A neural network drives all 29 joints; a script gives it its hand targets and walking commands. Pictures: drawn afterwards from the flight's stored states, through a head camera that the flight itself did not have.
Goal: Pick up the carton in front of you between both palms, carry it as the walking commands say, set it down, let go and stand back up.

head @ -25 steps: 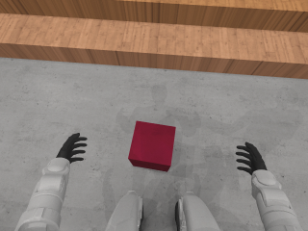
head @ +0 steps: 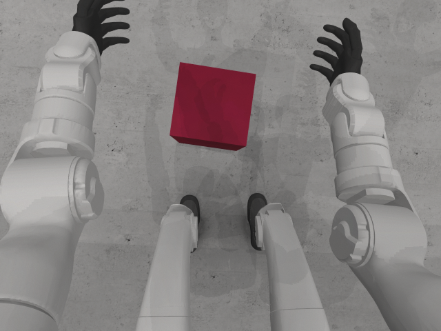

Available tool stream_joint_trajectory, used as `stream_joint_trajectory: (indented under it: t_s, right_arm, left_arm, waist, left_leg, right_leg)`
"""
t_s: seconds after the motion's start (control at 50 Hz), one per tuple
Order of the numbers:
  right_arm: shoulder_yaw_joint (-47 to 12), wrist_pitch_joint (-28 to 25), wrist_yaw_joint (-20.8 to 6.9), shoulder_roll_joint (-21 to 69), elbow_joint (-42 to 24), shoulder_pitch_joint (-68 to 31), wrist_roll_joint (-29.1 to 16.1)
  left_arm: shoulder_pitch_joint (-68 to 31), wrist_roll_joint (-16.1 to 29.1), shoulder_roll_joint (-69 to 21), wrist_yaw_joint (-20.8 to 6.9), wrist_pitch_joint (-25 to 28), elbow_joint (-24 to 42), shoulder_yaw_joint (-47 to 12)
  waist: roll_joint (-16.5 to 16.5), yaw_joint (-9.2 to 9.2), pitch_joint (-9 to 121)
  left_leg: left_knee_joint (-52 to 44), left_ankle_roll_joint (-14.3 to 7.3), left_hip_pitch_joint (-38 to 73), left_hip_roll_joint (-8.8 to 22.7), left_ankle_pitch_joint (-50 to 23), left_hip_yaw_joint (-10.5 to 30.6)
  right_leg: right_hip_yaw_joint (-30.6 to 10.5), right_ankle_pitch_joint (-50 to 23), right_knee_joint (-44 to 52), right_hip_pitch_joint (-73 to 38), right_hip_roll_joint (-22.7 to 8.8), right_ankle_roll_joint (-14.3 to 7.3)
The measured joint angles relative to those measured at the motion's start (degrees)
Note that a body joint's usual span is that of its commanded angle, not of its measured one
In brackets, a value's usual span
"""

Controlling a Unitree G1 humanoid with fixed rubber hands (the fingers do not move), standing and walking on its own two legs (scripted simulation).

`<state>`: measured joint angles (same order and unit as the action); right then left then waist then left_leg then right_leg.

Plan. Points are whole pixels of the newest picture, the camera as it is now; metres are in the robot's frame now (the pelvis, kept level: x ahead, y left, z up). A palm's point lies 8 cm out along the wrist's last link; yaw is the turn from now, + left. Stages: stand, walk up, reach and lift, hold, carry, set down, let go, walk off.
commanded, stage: reach and lift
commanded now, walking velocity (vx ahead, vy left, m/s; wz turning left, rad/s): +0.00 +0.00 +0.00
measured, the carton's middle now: (212, 113) +0.51 +0.02 -0.52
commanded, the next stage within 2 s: none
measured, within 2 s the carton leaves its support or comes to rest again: leaves its support in 1.76 s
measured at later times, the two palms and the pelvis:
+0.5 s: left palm (134, 87) +0.53 +0.20 -0.30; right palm (297, 104) +0.49 -0.18 -0.30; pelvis +0.01 -0.01 -0.14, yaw -2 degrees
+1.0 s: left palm (154, 102) +0.53 +0.19 -0.46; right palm (280, 112) +0.50 -0.18 -0.45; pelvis -0.02 -0.01 -0.27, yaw -3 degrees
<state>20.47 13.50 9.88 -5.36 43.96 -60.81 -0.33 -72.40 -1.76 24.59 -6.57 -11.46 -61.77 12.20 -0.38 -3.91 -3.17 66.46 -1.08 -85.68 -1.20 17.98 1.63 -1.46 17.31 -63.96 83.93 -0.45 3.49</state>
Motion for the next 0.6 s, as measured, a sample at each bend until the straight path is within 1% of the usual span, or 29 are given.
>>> stream_joint_trajectory:
  t_s: [0.08, 0.16, 0.22, 0.3, 0.36, 0.42, 0.52, 0.56, 0.6]
  right_arm:
    - [2.7, -1.9, -0.7, 1.6, -0.8, -1.0, 2.5]
    - [4.8, -4.5, -1.8, 2.8, -0.9, 0.7, 4.4]
    - [5.5, -6.4, -2.4, 3.2, -0.1, 2.2, 5.1]
    - [5.4, -8.5, -2.6, 3.1, 1.4, 3.6, 5.1]
    - [4.0, -9.6, -2.3, 2.5, 1.8, 3.9, 3.9]
    - [1.3, -10.1, -1.4, 1.4, 1.6, 3.3, 1.1]
    - [-4.1, -9.7, 0.6, -0.8, 0.6, 1.0, -4.0]
    - [-5.6, -9.1, 1.3, -1.6, 0.2, -0.2, -5.8]
    - [-6.6, -8.3, 1.8, -2.2, 0.2, -1.7, -7.1]
  left_arm:
    - [-2.1, -2.9, -1.0, 0.2, 1.3, 0.1, 2.1]
    - [-0.9, -5.1, -2.8, 0.7, 3.1, 0.7, 4.1]
    - [0.9, -5.8, -4.2, 1.4, 4.4, 1.0, 5.0]
    - [3.2, -5.5, -5.5, 2.6, 6.0, 1.0, 5.1]
    - [4.2, -3.9, -5.5, 3.5, 7.0, 1.2, 4.1]
    - [4.3, -0.9, -4.3, 4.3, 7.8, 2.1, 1.9]
    - [3.2, 4.9, -0.6, 5.3, 7.9, 4.0, -2.7]
    - [2.1, 6.6, 0.8, 5.4, 7.6, 4.5, -4.3]
    - [0.5, 8.0, 2.0, 5.5, 7.1, 4.3, -5.6]
  waist:
    - [-0.1, -0.08, 1.1]
    - [0.0, 0.29, 3.6]
    - [0.1, 0.71, 6.0]
    - [0.4, 1.3, 8.8]
    - [0.4, 1.82, 9.2]
    - [0.1, 2.21, 7.8]
    - [-0.5, 2.11, 3.5]
    - [-0.8, 2.02, 1.6]
    - [-1.0, 1.95, -0.4]
  left_leg:
    - [-0.1, 0.0, -3.2, -0.2, 0.0, 0.5]
    - [0.8, 0.1, -6.8, -0.3, 0.9, 0.8]
    - [3.3, 0.2, -10.6, -0.3, 2.3, 1.1]
    - [9.7, 0.5, -17.3, -0.4, 5.2, 1.4]
    - [15.7, 0.8, -22.7, -0.5, 7.5, 1.7]
    - [22.1, 1.3, -27.8, -0.5, 9.4, 2.1]
    - [32.6, 2.0, -34.7, -0.7, 11.7, 2.4]
    - [36.4, 2.3, -36.9, -0.8, 12.2, 2.5]
    - [39.8, 2.4, -38.6, -0.8, 12.4, 2.7]
  right_leg:
    - [0.3, 0.0, 0.4, 2.9, 0.0, 0.0]
    - [0.4, 0.9, -0.3, 6.4, 0.2, 0.0]
    - [0.4, 2.3, -2.9, 10.2, 0.4, 0.0]
    - [0.3, 5.3, -9.3, 16.9, 0.9, 0.1]
    - [0.0, 7.6, -15.4, 22.4, 1.6, 0.2]
    - [-0.3, 9.6, -21.8, 27.5, 2.4, 0.3]
    - [-0.2, 11.9, -32.7, 34.7, 3.2, 0.3]
    - [-0.1, 12.5, -36.5, 36.8, 3.5, 0.0]
    - [0.0, 12.7, -39.9, 38.6, 3.7, 0.4]
